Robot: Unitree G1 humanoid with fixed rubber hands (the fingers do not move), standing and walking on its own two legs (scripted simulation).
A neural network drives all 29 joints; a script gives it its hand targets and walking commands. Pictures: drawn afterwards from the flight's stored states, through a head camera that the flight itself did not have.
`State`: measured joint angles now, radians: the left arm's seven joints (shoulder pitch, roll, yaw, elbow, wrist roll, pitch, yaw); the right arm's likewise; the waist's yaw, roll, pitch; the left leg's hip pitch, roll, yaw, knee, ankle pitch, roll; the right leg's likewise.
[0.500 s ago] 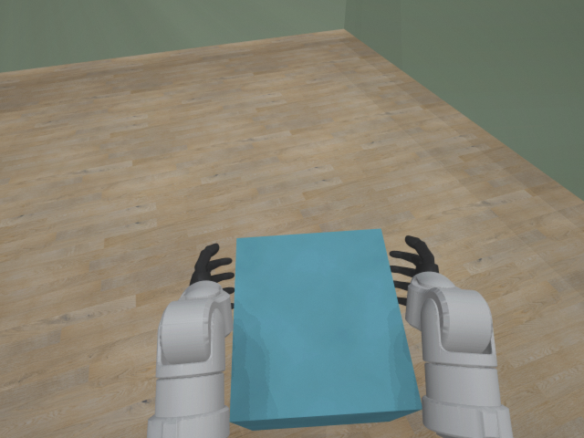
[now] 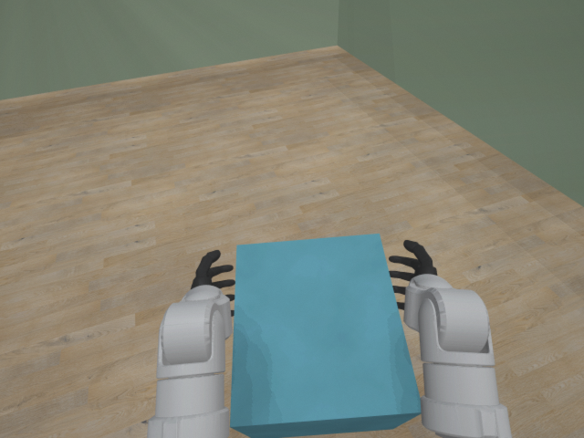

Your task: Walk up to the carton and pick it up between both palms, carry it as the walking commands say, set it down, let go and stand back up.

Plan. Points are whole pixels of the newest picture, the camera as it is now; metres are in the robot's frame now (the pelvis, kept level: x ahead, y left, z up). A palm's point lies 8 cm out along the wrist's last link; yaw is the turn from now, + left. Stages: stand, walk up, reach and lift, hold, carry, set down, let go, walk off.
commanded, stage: carry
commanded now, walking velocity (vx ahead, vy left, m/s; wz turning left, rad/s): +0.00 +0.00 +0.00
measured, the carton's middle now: (315, 338) +0.28 -0.01 +0.00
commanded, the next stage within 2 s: hold in 0.42 s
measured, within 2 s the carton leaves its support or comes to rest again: neither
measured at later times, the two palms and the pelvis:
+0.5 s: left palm (204, 302) +0.30 +0.14 +0.07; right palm (412, 288) +0.30 -0.14 +0.08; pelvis +0.00 +0.00 +0.00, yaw -1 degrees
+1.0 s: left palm (176, 321) +0.28 +0.18 +0.07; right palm (393, 289) +0.30 -0.12 +0.08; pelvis -0.02 +0.01 +0.01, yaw -4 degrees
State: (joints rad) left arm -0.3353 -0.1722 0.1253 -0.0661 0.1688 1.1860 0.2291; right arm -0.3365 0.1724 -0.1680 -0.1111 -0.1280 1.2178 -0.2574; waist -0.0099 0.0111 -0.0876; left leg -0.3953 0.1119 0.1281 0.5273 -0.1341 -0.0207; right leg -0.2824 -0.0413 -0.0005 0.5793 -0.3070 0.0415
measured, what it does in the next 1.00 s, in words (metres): stands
